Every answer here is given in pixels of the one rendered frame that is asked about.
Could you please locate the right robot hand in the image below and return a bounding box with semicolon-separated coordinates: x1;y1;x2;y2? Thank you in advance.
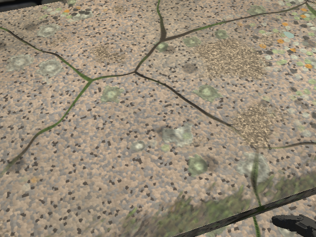
272;214;316;237

